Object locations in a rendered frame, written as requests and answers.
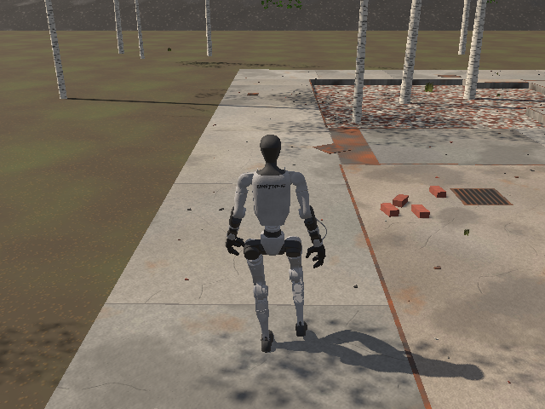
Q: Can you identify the robot left forearm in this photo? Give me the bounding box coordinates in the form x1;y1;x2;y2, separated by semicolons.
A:
227;206;242;240

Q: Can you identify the right robot hand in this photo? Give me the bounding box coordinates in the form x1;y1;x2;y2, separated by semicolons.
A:
306;245;326;268

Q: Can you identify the left robot hand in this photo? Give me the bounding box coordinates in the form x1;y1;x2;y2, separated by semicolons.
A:
226;237;244;256

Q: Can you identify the robot right forearm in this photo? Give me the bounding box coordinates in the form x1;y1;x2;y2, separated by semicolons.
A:
304;205;323;247

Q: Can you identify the robot torso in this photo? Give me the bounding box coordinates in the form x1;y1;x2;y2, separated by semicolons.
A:
251;167;291;256

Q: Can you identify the robot left shin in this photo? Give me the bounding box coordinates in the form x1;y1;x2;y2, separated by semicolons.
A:
253;285;270;341

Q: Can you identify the robot right upper arm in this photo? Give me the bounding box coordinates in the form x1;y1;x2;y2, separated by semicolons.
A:
289;171;312;219

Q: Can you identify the robot left upper arm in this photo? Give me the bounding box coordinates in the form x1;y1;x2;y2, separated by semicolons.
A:
232;172;254;219

